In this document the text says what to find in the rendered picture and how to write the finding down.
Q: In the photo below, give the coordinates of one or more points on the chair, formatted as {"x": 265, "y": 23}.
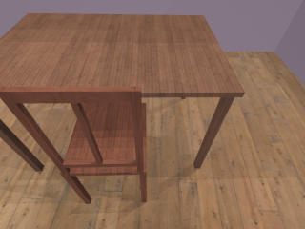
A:
{"x": 109, "y": 137}

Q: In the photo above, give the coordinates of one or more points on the table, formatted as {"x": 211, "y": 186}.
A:
{"x": 168, "y": 56}

